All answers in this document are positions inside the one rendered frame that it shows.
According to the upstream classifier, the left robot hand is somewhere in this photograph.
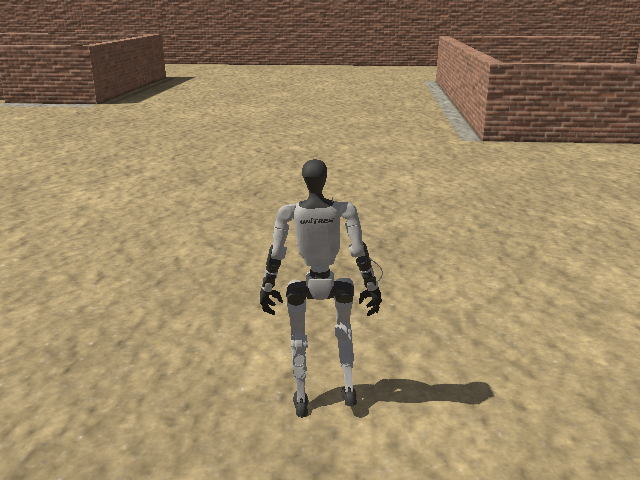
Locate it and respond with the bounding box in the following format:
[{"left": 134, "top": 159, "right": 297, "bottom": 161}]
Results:
[{"left": 260, "top": 288, "right": 283, "bottom": 315}]

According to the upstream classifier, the robot right forearm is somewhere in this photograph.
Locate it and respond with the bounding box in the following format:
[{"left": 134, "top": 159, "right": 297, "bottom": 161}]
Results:
[{"left": 356, "top": 242, "right": 378, "bottom": 291}]

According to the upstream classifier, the left robot thigh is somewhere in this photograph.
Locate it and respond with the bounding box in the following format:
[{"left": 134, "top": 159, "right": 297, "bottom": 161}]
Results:
[{"left": 286, "top": 280, "right": 308, "bottom": 353}]

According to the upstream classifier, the robot left upper arm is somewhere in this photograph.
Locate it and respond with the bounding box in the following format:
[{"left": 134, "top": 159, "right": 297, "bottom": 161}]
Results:
[{"left": 271, "top": 204, "right": 296, "bottom": 260}]

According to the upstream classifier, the right robot hand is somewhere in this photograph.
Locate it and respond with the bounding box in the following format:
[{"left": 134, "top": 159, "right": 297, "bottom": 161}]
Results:
[{"left": 359, "top": 287, "right": 382, "bottom": 316}]

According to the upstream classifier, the right robot shin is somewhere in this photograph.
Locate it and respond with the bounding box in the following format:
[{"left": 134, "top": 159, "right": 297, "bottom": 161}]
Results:
[{"left": 338, "top": 323, "right": 354, "bottom": 393}]

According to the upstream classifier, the robot left forearm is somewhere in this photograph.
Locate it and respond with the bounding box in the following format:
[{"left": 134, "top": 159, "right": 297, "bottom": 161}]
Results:
[{"left": 261, "top": 245, "right": 281, "bottom": 292}]

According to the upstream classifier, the robot right upper arm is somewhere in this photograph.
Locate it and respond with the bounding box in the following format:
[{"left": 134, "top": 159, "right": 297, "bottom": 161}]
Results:
[{"left": 337, "top": 202, "right": 365, "bottom": 258}]

